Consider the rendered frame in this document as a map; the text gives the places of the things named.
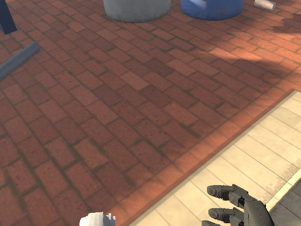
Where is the robot left thigh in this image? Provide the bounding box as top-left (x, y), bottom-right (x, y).
top-left (80, 212), bottom-right (116, 226)

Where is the robot right hand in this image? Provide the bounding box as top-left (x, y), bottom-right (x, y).
top-left (201, 184), bottom-right (275, 226)

